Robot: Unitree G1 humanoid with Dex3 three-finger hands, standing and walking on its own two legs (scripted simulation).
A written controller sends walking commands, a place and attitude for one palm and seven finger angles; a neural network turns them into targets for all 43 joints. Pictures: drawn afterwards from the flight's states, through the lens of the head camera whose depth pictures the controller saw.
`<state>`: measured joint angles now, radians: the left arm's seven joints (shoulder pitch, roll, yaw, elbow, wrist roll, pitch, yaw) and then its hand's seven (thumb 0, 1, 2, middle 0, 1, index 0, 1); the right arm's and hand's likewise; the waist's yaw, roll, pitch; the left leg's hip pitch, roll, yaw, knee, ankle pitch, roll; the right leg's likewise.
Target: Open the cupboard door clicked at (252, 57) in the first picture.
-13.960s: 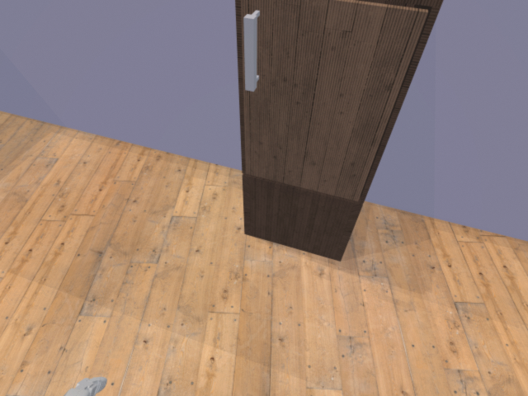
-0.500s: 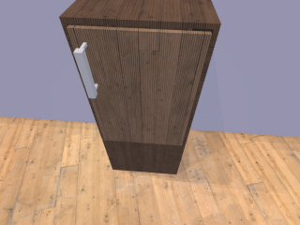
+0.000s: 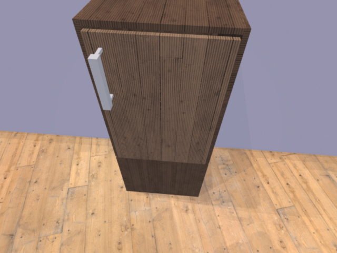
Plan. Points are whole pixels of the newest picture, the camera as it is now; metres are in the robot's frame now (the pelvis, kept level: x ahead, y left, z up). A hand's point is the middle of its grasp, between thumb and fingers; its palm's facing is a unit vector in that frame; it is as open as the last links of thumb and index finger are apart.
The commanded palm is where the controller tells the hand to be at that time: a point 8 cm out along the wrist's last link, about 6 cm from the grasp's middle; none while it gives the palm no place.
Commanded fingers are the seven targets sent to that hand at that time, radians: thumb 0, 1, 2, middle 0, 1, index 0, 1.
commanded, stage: look again from close up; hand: left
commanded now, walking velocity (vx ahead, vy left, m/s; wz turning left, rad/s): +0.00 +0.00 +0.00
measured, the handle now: (103, 80) +0.54 +0.23 +0.11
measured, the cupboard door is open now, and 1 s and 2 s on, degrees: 0 0 0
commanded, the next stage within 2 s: raise the hand with hooked fingers in 1.38 s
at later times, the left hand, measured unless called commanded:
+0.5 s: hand out of the picture -0.01 +0.19 -0.17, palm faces +0.02 -0.98 -0.22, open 7.4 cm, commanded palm none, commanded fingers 0.00 0.90 0.90 -0.20 -0.30 -0.20 -0.30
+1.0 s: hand out of the picture -0.02 +0.18 -0.17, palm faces +0.03 -0.98 -0.21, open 7.4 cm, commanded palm none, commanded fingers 0.00 0.90 0.90 -0.20 -0.30 -0.20 -0.30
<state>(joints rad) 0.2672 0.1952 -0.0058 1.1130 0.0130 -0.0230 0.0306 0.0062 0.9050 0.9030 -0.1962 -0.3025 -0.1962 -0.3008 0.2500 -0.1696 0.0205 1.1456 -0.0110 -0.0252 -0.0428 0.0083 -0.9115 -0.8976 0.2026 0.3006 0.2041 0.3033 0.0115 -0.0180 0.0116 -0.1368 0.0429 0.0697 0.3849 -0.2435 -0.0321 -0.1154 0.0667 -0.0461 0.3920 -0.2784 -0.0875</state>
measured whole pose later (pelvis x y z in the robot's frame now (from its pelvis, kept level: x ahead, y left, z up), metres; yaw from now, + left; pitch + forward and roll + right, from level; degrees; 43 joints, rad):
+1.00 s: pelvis -0.02 +0.00 +0.00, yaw +0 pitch -1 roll +1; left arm 0.28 0.19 -0.01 1.12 0.01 -0.03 0.03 0.01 0.91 0.90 -0.20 -0.30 -0.20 -0.30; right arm 0.25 -0.16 0.02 1.15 -0.01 -0.02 -0.04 0.01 -0.91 -0.90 0.20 0.30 0.20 0.30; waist 0.01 -0.02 0.02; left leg -0.15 0.04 0.06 0.38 -0.21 -0.03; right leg -0.13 0.06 -0.06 0.38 -0.25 -0.09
